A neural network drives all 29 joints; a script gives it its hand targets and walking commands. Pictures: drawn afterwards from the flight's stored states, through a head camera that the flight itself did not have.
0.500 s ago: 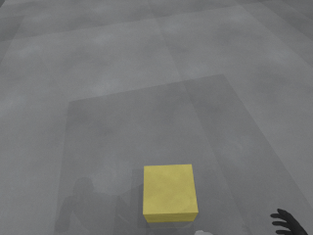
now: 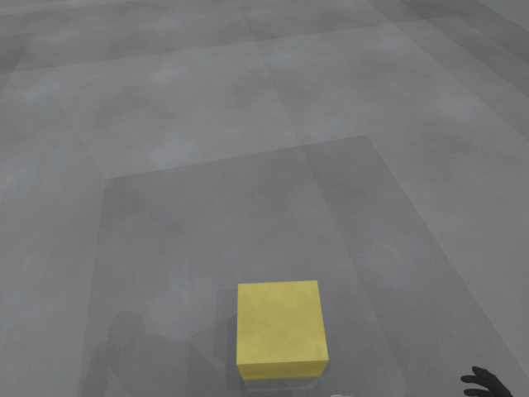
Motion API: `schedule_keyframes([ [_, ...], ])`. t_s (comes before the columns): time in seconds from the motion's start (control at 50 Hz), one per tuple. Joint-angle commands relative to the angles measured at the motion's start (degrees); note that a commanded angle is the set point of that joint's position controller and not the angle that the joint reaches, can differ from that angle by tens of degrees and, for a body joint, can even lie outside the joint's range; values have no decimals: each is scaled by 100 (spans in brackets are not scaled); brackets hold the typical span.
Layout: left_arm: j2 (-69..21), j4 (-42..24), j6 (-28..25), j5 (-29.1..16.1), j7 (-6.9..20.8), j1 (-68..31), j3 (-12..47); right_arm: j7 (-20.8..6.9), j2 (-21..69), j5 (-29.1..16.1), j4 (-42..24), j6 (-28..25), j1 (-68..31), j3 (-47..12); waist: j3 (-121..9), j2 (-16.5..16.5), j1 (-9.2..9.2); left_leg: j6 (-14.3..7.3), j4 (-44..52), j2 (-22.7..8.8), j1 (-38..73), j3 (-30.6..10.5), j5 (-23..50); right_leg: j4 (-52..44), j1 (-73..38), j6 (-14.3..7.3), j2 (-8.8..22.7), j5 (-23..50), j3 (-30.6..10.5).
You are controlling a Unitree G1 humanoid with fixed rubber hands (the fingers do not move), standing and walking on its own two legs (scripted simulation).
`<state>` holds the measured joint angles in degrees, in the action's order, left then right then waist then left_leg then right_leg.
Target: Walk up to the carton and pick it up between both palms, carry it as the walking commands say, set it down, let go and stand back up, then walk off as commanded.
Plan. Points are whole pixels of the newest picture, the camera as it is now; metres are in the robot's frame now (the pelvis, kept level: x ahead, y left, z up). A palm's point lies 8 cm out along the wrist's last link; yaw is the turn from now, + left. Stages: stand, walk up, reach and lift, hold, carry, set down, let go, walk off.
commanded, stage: walk up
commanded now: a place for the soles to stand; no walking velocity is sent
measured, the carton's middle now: (279, 331) +0.42 -0.01 -0.63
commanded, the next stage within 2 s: reach and lift in 1.04 s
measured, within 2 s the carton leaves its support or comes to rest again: neither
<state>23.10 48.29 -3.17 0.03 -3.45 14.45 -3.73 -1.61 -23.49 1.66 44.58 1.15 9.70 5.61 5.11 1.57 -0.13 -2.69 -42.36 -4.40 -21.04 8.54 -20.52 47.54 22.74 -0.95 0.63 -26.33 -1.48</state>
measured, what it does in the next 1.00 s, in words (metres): stands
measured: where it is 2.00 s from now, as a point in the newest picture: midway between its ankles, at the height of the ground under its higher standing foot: outside the picture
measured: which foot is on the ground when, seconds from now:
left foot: down 0.00-1.00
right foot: down 0.00-1.00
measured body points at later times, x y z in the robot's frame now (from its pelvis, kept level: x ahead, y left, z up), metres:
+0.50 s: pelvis +0.00 -0.02 +0.00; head +0.03 -0.03 +0.45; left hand +0.11 +0.30 -0.10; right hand +0.13 -0.35 -0.10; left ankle +0.02 +0.09 -0.72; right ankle +0.01 -0.16 -0.72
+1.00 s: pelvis -0.01 -0.03 +0.00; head +0.03 -0.04 +0.45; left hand +0.11 +0.30 -0.09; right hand +0.12 -0.36 -0.10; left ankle +0.02 +0.09 -0.72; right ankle +0.01 -0.16 -0.72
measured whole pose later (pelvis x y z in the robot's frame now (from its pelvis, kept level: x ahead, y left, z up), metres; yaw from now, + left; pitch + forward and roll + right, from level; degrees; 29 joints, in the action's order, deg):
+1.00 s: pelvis -0.01 -0.03 +0.00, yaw -1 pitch -1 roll +0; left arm 23.1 48.6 -3.2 0.0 -1.9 10.8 -3.7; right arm -1.2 -23.5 1.6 48.2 0.2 6.3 5.6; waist 5.3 1.2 -0.2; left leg 0.1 -40.7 -5.5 -20.9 8.5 -18.8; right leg 41.5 20.9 0.7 0.8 -20.0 -1.6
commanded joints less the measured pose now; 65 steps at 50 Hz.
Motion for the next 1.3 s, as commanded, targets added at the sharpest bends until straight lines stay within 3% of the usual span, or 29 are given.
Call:
schedule_keyframes([
  [0.0, 1562, 51, -204, 262, -18, 611, -353, 9, -1014, -53, -415, -80, -152, 187, -664, -326, 72, -166, 105, -640, 23, -559, 614, -1705, -805, -459, 475, 1559, -706],
  [0.02, 1866, -6, -227, 300, -47, 453, -402, 4, -923, -74, -481, -43, -338, 161, -414, -899, 14, 124, -392, -177, -391, -472, -168, -2117, -622, -882, 1212, 1550, -2219],
  [0.04, 2018, -79, -218, 298, -61, 252, -368, 5, -980, -77, -469, 25, -476, 171, -244, -728, -12, 146, -560, -6, -288, -792, -1244, -2250, -191, -1360, 1655, 1518, -2796],
  [0.06, 2007, -74, -208, 292, -74, 111, -335, 4, -995, -74, -380, 45, -394, 214, -199, -709, -54, 100, -755, -1, -64, -878, -1448, -2236, 168, -1468, 1724, 1329, -2615],
  [0.08, 1913, -112, -201, 268, -79, -32, -316, -12, -983, -76, -304, 25, -274, 201, -114, -692, -133, 71, -470, 24, 99, -799, -1195, -2121, 414, -1378, 1526, 1231, -2415],
  [0.1, 1809, -127, -174, 255, -67, -195, -271, -23, -955, -36, -211, -19, -153, 225, -108, -763, -260, 15, 137, 45, 425, -730, -661, -1849, 536, -1106, 1219, 1286, -1965],
  [0.12, 1403, -232, -123, 205, 31, -597, -161, 28, -933, -109, 46, -149, 122, 218, -293, -690, -459, -28, 1028, -79, 1164, -779, 36, -1433, 737, -729, 746, 1914, -1318],
  [0.14, 1036, -279, -91, 114, 70, -507, -59, 76, -1252, -32, 78, -264, 362, 264, -676, 84, -433, -287, 1707, -910, 1530, -1679, 539, -418, 808, -330, 261, 2148, -609],
  [0.16, 929, -136, -24, 81, 78, -252, -69, 99, -1436, -35, 2, -314, 109, 255, -709, 393, -259, -669, 1954, -1630, 1553, -2228, 471, -22, 895, -61, -61, 1106, 36],
  [0.18, 1153, -64, 41, 79, 75, -129, -120, 108, -1458, -82, -148, -331, -152, 210, -621, 422, -167, -994, 1907, -1985, 1134, -2337, 827, 401, 616, -32, 40, -400, 106],
  [0.2, 1195, -23, 66, 90, 86, -75, -146, 113, -1394, -71, -135, -344, -246, 202, -584, 307, -139, -1091, 1848, -1980, 888, -2063, 1101, 528, 407, -79, 130, -655, 81],
  [0.22, 1134, -47, 40, 62, 111, 33, -144, 133, -1373, -64, -144, -345, -374, 170, -506, 431, -7, -1016, 1623, -1827, 826, -1784, 1470, 288, 306, -138, 150, -476, 139],
  [0.26, 1099, 29, -59, 84, 151, 187, -120, 142, -1330, -118, -149, -279, -539, 167, -531, 270, 126, -491, 1025, -1187, 709, -908, 1606, -1032, -215, -202, 155, 1423, 268],
  [0.28, 1338, 7, -107, 150, 145, 112, -201, 121, -1198, -152, -148, -258, -358, 157, -781, 79, 28, -231, 702, -921, 648, -627, 1552, -1070, -529, -292, 302, 2673, -134],
  [0.3, 1469, -50, -112, 183, 124, -86, -230, 127, -1116, -162, -149, -231, -275, 138, -827, -186, -100, -101, 552, -747, 503, -507, 1203, -1127, -582, -414, 479, 2953, -574],
  [0.32, 1514, -92, -130, 200, 116, -194, -197, 112, -1129, -151, -197, -210, -442, 144, -667, -164, -119, -71, 549, -539, 507, -521, 603, -1270, -284, -524, 648, 2749, -1080],
  [0.36, 1528, -91, -102, 187, 113, -405, -158, 96, -1045, -150, -93, -171, -476, 129, -508, -315, -195, -99, 844, -439, 694, -719, -160, -1362, 135, -607, 619, 2041, -1145],
  [0.4, 1304, -75, -92, 156, 124, -525, -82, 81, -1100, -128, -33, -201, -506, 115, -596, -364, -198, -126, 924, -530, 902, -760, 155, -1321, 226, -469, 470, 2052, -887],
  [0.46, 1279, 28, -83, 129, 133, -312, -94, 76, -1142, -112, -17, -214, -589, 113, -834, -100, -69, -239, 939, -728, 870, -731, 436, -1109, -120, -374, 358, 2241, -549],
  [0.58, 1427, -23, -94, 181, 128, -510, -116, 64, -1058, -131, 24, -161, -632, 97, -730, -530, -140, -98, 729, -398, 839, -658, 104, -1505, 121, -552, 602, 1942, -1196],
  [0.74, 1300, 3, -70, 166, 161, -487, -125, 44, -1136, -92, 137, -171, -675, 101, -737, -306, -80, -195, 1027, -599, 889, -712, 27, -1382, 157, -413, 396, 1740, -845],
  [1.02, 1341, -7, -67, 165, 170, -448, -137, 39, -1098, -116, 154, -160, -687, 81, -828, -353, -103, -219, 898, -556, 1011, -707, 256, -1375, 151, -437, 455, 1882, -956],
  [1.04, 492, -1749, 221, -125, 440, -1409, -587, 88, -399, -163, -1689, -142, -1163, 296, 140, -629, 120, 265, 735, 772, -29, -372, 96, -1493, 762, 339, -90, 510, 359],
  [1.06, 696, -1509, 338, -121, 541, -1220, -534, -5, -537, -71, -1605, -44, -971, 211, 273, -634, 243, 339, 733, 728, 354, -325, 233, -1720, 653, 243, -68, 369, 355],
  [1.12, 752, -1530, 515, 59, 622, -1112, -573, -49, -585, 119, -1595, 118, -747, 247, 233, -1097, 27, 450, 498, 706, 1138, -434, 427, -1916, 1226, 84, -3, 218, 226],
  [1.16, 675, -1622, 567, 112, 608, -1083, -507, -105, -476, 194, -1402, 194, -592, 322, 97, -778, -107, 500, 544, 673, 1228, -530, 352, -1732, 1231, 15, -85, 189, 247],
  [1.2, 511, -1614, 622, 134, 620, -1129, -469, -155, -375, 134, -1482, 222, -772, 318, 70, -850, -100, 430, 525, 631, 982, -620, 364, -1549, 1129, 40, -155, 296, 266],
  [1.22, 427, -1582, 660, 130, 631, -1362, -384, -158, -311, 79, -1378, 246, -928, 353, 171, -648, -132, 431, 466, 634, 906, -621, 341, -1519, 1195, 55, -132, 320, 220],
  [1.28, 89, -1611, 726, -51, 585, -1802, -213, -214, -437, -50, -1288, 273, -1467, 458, -80, -571, -300, 399, 265, 447, 296, -796, 350, -915, 1156, 140, -274, 547, 287],
])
